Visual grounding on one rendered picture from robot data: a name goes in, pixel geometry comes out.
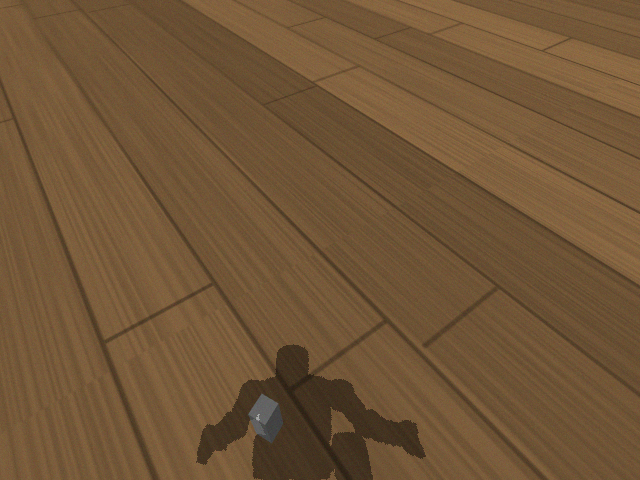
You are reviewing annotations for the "carton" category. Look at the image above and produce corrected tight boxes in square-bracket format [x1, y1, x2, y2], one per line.
[248, 394, 283, 443]

